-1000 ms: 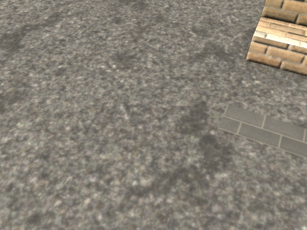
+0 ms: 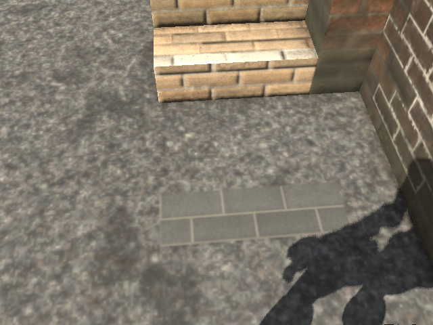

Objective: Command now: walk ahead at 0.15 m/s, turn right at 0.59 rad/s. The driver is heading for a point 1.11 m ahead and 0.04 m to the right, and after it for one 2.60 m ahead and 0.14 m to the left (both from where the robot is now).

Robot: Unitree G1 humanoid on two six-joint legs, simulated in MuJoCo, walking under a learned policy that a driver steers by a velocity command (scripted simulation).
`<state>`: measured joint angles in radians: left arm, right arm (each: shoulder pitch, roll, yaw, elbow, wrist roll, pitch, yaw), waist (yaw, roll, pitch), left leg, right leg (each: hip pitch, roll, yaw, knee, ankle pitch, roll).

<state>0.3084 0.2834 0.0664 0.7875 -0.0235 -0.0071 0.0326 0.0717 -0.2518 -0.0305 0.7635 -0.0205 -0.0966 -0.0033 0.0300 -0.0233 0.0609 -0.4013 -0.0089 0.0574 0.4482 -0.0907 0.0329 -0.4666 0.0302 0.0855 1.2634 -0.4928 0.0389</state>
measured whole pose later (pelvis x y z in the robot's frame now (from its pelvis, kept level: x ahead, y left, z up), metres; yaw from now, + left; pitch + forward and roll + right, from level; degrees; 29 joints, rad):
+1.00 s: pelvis +0.13 -0.07 +0.00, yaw -9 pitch +1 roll +0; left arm 0.34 0.27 0.07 0.83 -0.01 -0.09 -0.01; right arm 0.27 -0.28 -0.05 0.90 0.03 -0.06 0.00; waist 0.01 0.04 -0.01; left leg -0.37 0.03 -0.03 0.98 -0.44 0.04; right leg -0.22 0.03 -0.05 0.51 -0.31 -0.06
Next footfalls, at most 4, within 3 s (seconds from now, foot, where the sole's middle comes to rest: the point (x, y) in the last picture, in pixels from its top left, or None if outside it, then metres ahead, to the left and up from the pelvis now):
0.30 right None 0.13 -0.16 -0.77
0.64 left None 0.12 0.09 -0.77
1.40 left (217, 293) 0.52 0.04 -0.77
1.94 right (296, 224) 0.76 -0.22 -0.77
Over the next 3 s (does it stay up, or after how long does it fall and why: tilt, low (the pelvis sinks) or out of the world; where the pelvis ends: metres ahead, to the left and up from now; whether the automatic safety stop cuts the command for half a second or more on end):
stays up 1.02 0.03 0.02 its command is cut before an obstacle after 2.4 s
